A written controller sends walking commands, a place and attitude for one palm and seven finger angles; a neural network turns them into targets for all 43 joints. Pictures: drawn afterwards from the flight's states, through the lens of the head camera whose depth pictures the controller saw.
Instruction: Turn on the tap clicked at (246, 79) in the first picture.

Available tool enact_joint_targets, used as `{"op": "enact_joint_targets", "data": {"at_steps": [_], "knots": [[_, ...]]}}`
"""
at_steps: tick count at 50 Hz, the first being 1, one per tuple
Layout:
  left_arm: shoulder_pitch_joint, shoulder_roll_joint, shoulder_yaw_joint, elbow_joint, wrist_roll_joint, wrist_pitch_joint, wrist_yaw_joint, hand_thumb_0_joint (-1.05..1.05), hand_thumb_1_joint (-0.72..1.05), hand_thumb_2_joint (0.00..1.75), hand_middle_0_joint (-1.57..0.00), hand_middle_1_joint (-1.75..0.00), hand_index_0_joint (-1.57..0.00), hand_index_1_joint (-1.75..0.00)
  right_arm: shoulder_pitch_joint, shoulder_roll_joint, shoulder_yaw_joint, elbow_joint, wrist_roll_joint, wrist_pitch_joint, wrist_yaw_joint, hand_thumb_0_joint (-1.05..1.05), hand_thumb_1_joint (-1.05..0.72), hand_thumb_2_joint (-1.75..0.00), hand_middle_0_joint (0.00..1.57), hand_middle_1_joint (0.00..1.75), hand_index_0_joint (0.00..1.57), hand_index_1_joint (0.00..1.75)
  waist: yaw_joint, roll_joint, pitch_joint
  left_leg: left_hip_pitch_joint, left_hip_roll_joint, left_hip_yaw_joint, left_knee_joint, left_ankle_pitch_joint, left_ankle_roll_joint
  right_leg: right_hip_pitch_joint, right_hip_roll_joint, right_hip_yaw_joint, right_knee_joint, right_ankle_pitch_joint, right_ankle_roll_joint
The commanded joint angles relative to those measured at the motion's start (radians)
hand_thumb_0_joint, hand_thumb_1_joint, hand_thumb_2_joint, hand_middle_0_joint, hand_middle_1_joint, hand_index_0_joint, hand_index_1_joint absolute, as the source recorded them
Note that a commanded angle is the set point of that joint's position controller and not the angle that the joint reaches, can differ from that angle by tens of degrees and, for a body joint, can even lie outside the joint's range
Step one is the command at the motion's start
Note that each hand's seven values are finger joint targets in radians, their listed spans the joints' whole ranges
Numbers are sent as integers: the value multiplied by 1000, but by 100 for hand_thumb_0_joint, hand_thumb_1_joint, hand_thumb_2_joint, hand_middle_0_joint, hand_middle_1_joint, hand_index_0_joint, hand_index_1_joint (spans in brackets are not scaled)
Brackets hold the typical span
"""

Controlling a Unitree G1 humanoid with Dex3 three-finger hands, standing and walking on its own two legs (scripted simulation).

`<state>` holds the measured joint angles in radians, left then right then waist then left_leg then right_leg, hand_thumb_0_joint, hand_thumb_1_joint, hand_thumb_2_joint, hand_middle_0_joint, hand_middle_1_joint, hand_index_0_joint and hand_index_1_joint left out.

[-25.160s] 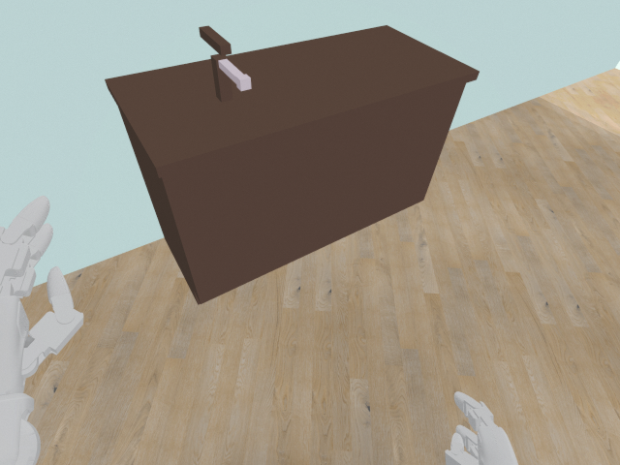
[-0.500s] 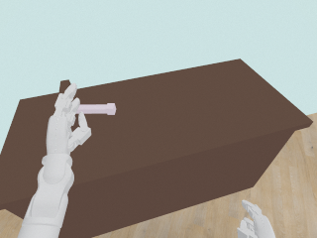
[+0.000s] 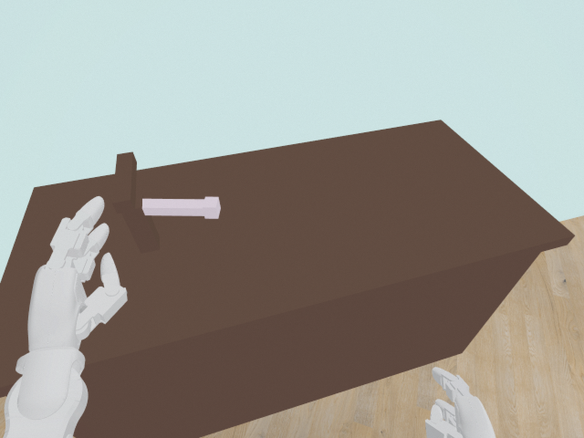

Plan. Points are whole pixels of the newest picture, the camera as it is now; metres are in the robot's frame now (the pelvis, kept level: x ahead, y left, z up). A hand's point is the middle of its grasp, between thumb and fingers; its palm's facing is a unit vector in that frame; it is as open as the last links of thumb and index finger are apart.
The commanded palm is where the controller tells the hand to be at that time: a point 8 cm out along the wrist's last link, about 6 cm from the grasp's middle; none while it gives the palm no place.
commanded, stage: draw the hand back beside the body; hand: left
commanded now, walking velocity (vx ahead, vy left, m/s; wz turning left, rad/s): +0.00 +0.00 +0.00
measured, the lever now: (211, 207) +0.47 +0.21 +0.04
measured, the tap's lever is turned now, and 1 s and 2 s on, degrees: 73 73 73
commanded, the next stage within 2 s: step back with the hand held close in 0.42 s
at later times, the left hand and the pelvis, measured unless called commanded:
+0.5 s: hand (103, 305) +0.20 +0.23 +0.15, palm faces +0.40 -0.86 -0.31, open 7.4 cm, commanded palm +0.16 +0.27 +0.16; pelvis +0.00 -0.01 +0.00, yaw +1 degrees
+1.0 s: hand (63, 345) +0.15 +0.25 +0.15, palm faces +0.34 -0.84 -0.43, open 7.4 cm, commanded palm +0.11 +0.29 +0.17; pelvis -0.05 +0.01 -0.01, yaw +0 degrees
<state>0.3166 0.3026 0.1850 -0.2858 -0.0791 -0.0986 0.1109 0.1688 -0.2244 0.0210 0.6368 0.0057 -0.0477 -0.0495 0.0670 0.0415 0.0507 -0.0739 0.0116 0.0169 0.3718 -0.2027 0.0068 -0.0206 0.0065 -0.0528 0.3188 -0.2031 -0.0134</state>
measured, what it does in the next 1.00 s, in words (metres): shifts its weight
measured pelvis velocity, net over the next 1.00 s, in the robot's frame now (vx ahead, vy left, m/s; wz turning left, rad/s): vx -0.05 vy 0.01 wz -0.01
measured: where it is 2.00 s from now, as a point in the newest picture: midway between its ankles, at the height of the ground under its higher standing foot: outside the picture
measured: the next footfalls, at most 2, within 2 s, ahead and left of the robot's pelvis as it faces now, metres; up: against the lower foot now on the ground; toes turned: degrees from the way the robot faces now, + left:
right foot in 1.76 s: -0.23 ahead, -0.11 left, +0.00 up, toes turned -1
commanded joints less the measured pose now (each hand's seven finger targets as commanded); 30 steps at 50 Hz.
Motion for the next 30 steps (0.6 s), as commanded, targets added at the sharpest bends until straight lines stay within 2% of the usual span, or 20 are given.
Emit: {"op": "enact_joint_targets", "data": {"at_steps": [1,2,3,7,8,10,11,12,16,20,22,26,27,28,29,30], "knots": [[-94,194,140,-328,10,-80,17,0,90,90,-20,-30,-20,-30,-152,-104,-44,-178,-5,-70,-5,0,-90,-90,20,30,20,30,-1,66,-150,54,20,-37,-39,181,3,-28,-8,20,-30,153,-27],[-66,214,168,-339,9,-77,20,0,90,90,-20,-30,-20,-30,-152,-108,-43,-176,-6,-71,-4,0,-90,-90,20,30,20,30,3,69,-143,43,20,-43,-39,185,1,-24,-8,20,-33,153,-29],[-44,195,158,-341,8,-78,18,0,90,90,-20,-30,-20,-30,-150,-101,-42,-176,-6,-70,-4,0,-90,-90,20,30,20,30,1,69,-129,38,22,-40,-37,184,0,-32,-7,18,-32,153,-29],[45,192,184,-336,-1,-68,13,0,90,90,-20,-30,-20,-30,-147,-105,-46,-179,-3,-70,0,0,-90,-90,20,30,20,30,0,36,-75,5,28,-43,-36,163,0,-56,-8,15,-35,133,-28],[25,168,158,-338,2,-70,11,0,90,90,-20,-30,-20,-30,-146,-103,-46,-177,-2,-70,0,0,-90,-90,20,30,20,30,-6,44,-73,6,28,-37,-33,159,0,-64,-8,17,-31,133,-27],[-3,159,143,-313,2,-66,10,0,90,90,-20,-30,-20,-30,-147,-107,-48,-175,-2,-72,-3,0,-90,-90,20,30,20,30,-13,3,-58,9,30,-37,-30,147,5,-85,-8,16,-32,123,-22],[-21,158,139,-310,3,-64,10,0,90,90,-20,-30,-20,-30,-147,-111,-50,-175,-1,-73,-5,0,-90,-90,20,30,20,30,-15,-12,-67,15,30,-38,-28,151,7,-86,-8,17,-30,125,-20],[-47,153,129,-321,6,-64,10,0,90,90,-20,-30,-20,-30,-151,-112,-48,-173,-1,-74,-6,0,-90,-90,20,30,20,30,-20,21,-72,25,27,-39,-29,153,7,-89,-8,20,-31,121,-23],[-52,176,146,-319,7,-65,18,0,90,90,-20,-30,-20,-30,-150,-111,-50,-174,-4,-80,-13,0,-90,-90,20,30,20,30,-8,-6,-115,37,19,-40,-22,145,14,-67,-12,20,-27,121,-19],[-28,186,157,-349,11,-70,24,0,90,90,-20,-30,-20,-30,-152,-105,-45,-172,-6,-87,-12,0,-90,-90,20,30,20,30,0,51,-132,35,15,-41,-21,158,9,-46,-15,20,-22,135,-25],[-11,202,176,-362,7,-67,25,0,90,90,-20,-30,-20,-30,-155,-105,-44,-171,-8,-88,-11,0,-90,-90,20,30,20,30,2,41,-131,34,15,-41,-16,180,10,-40,-16,20,-25,159,-25],[5,185,168,-325,2,-63,19,0,90,90,-20,-30,-20,-30,-154,-101,-45,-170,-6,-84,-11,0,-90,-90,20,30,20,30,-1,4,-96,18,19,-30,-12,171,13,-56,-18,19,-28,163,-19],[-27,217,197,-354,0,-65,21,0,90,90,-20,-30,-20,-30,-160,-104,-46,-171,-4,-82,-12,0,-90,-90,20,30,20,30,-1,10,-96,16,18,-35,-14,170,13,-53,-17,21,-34,157,-22],[-149,343,334,-432,-9,-100,27,0,90,90,-20,-30,-20,-30,-156,-104,-34,-210,2,-63,-20,0,-90,-90,20,30,20,30,-21,11,-5,-51,41,-46,41,125,29,-177,-71,124,-69,277,-9],[-55,256,268,-324,-5,-104,14,0,90,90,-20,-30,-20,-30,-140,-91,-30,-179,-4,-50,-21,0,-90,-90,20,30,20,30,-33,-44,-26,-62,40,-65,67,125,27,-173,-101,112,-56,328,-6],[-6,229,243,-304,0,-99,7,0,90,90,-20,-30,-20,-30,-141,-92,-35,-188,-3,-43,-18,0,-90,-90,20,30,20,30,-33,-68,-47,-50,46,-59,78,149,26,-175,-113,119,-44,375,-4]]}}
